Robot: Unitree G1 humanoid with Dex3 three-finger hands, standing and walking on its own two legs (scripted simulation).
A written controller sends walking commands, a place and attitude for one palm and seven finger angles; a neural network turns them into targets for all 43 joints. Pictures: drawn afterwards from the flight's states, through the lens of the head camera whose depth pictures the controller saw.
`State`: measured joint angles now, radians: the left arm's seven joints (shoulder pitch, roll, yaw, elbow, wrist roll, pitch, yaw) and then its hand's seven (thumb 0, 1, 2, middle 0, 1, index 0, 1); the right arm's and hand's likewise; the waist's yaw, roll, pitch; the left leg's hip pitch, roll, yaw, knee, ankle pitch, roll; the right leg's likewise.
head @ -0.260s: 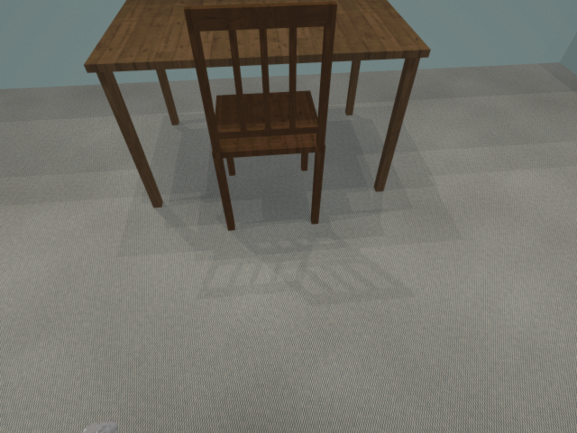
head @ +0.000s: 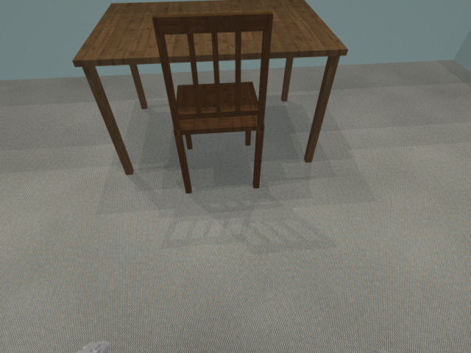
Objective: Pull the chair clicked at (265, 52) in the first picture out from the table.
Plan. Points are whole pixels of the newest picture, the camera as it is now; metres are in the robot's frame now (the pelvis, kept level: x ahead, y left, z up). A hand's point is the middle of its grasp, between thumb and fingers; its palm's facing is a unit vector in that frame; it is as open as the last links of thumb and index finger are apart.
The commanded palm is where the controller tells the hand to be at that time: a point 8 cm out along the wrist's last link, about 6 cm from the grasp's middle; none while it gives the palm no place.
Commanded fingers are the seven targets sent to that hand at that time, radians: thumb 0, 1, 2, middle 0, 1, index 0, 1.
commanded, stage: stand and wait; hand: left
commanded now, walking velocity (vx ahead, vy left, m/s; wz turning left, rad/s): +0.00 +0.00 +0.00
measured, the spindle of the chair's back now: (216, 75) +1.12 +0.14 -0.07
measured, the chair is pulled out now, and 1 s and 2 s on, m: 0.00 0.00 0.00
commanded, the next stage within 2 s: look at it before walking up in 0.56 s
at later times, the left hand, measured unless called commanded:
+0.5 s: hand out of the picture +0.05 +0.23 -0.15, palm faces -0.04 -0.95 -0.32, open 7.4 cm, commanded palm none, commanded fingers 0.00 0.90 0.90 -0.20 -0.30 -0.20 -0.30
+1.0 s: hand out of the picture +0.07 +0.24 -0.15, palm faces -0.04 -0.95 -0.32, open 7.4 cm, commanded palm none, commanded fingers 0.00 0.90 0.90 -0.20 -0.30 -0.20 -0.30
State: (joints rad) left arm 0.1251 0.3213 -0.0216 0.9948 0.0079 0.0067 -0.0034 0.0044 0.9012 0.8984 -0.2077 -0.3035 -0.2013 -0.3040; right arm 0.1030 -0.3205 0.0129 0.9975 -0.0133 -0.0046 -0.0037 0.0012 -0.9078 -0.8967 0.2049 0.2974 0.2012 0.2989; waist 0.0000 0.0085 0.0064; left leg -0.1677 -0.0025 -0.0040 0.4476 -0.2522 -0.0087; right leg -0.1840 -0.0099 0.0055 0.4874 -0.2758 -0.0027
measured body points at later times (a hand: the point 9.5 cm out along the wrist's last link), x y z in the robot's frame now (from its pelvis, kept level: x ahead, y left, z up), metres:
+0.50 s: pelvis -0.01 -0.01 +0.00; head +0.00 -0.01 +0.45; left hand +0.05 +0.28 -0.13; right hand +0.05 -0.30 -0.14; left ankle -0.01 +0.13 -0.74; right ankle -0.01 -0.12 -0.74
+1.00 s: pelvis -0.01 +0.00 +0.01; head -0.01 +0.00 +0.46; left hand +0.07 +0.29 -0.13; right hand +0.06 -0.29 -0.13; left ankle -0.01 +0.13 -0.74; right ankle -0.01 -0.12 -0.74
